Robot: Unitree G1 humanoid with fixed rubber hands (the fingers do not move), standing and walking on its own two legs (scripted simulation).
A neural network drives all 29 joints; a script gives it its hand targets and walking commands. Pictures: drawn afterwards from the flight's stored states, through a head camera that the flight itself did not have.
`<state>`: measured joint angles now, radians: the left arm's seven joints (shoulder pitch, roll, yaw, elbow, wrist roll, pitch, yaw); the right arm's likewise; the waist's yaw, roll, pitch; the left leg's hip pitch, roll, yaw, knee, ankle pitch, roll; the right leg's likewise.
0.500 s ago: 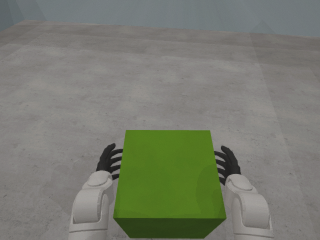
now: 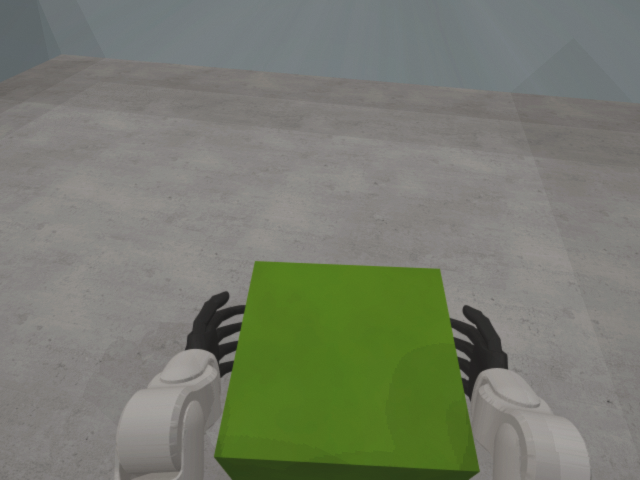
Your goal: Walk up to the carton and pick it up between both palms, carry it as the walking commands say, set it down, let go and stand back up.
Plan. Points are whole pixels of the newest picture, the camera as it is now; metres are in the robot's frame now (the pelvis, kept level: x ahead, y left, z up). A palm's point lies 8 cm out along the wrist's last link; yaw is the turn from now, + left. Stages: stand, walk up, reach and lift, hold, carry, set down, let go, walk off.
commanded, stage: carry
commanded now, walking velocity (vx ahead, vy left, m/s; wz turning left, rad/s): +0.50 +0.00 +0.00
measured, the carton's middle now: (340, 394) +0.23 +0.00 +0.02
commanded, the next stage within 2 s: none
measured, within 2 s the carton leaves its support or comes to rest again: neither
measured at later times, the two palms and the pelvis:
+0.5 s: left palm (236, 203) +0.49 +0.16 +0.11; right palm (433, 215) +0.46 -0.14 +0.12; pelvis +0.25 +0.03 +0.02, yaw -3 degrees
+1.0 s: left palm (278, 113) +0.79 +0.13 +0.12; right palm (421, 119) +0.79 -0.17 +0.11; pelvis +0.56 -0.03 +0.02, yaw +0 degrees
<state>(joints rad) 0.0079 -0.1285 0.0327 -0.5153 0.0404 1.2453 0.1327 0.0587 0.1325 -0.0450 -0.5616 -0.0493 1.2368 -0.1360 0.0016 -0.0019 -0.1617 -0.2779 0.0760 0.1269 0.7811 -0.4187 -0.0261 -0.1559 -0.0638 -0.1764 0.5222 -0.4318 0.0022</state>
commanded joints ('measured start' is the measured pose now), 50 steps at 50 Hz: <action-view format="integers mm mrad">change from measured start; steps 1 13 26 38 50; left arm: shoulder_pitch -346 -341 -305 -347 -279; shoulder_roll -734 -754 -769 -797 -750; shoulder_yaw -590 -670 -667 -646 -629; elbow -125 -180 -158 -164 -154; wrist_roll -249 -289 -235 -282 -260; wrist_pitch -26 -23 -51 -52 -52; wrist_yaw -95 -138 -100 -132 -143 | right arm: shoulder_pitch -445 -349 -339 -368 -342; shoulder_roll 758 765 753 789 760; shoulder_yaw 660 644 637 680 679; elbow -88 -123 -84 -104 -123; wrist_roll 294 243 287 277 255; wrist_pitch -9 -39 -42 -34 -47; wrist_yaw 104 101 152 132 116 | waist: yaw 45 -21 -15 17 21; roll -139 68 140 -103 -171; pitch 39 -80 67 -165 -11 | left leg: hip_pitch -624 369 337 -338 -134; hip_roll -18 331 134 5 -31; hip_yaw -7 -576 -27 -152 42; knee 218 -608 -651 487 -210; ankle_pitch -183 107 526 64 261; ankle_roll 17 250 140 36 18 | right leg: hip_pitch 501 -498 -479 274 114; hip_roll -331 -52 -43 -311 -180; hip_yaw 466 206 33 522 44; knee -248 725 188 -300 -263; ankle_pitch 769 -31 339 285 577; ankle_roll -207 -12 46 -184 -83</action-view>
